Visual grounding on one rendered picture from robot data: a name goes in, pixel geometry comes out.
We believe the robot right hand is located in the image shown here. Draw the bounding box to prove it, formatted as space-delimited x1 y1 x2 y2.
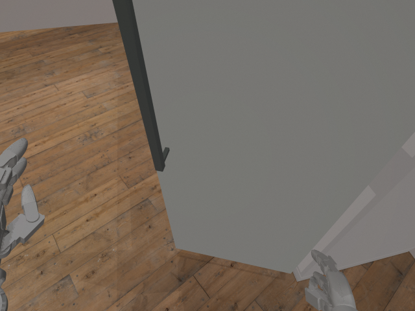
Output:
305 249 356 311

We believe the fridge door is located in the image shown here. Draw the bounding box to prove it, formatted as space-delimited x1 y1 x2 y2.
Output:
132 0 415 273

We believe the robot left hand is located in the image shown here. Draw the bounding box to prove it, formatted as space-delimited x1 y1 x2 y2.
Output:
0 138 45 264

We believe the handle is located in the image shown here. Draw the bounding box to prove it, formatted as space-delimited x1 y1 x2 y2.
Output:
112 0 169 172

